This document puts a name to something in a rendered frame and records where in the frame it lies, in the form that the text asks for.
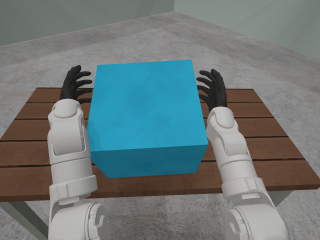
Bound robot left hand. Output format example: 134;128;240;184
59;65;93;104

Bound robot right upper arm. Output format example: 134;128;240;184
225;203;288;240

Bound carton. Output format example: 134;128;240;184
84;59;209;178

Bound robot left forearm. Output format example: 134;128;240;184
47;98;98;240

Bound robot right hand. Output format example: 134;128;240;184
196;69;227;113

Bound table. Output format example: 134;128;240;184
0;87;320;240

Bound robot right forearm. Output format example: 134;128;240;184
206;106;288;239

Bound robot left upper arm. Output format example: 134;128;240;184
49;202;111;240

